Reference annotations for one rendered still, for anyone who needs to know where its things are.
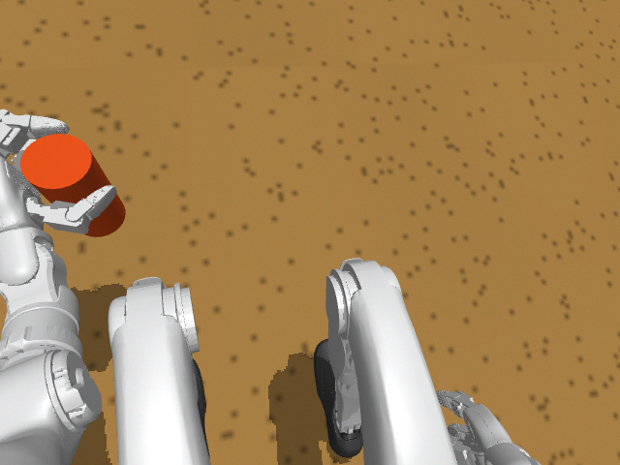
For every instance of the left robot foot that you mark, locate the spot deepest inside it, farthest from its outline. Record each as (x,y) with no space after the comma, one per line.
(201,400)

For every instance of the left robot hand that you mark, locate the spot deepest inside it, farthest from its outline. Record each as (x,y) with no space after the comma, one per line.
(20,201)

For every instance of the right robot foot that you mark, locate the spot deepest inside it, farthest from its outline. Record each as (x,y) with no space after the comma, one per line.
(343,444)

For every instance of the can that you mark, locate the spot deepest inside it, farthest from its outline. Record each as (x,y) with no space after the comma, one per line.
(62,168)

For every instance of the right robot arm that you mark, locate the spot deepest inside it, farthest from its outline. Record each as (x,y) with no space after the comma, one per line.
(508,454)

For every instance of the right robot hand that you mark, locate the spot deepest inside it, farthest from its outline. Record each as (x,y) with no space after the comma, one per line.
(483,430)

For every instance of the left robot arm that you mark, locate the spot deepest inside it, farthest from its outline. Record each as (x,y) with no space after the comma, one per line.
(47,397)

